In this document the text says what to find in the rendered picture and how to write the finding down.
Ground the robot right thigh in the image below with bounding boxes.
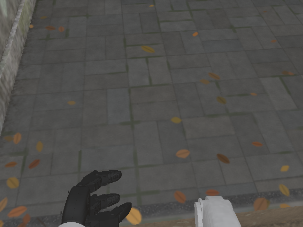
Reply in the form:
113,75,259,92
194,196,241,227

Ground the robot left hand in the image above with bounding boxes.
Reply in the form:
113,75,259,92
61,170,132,227

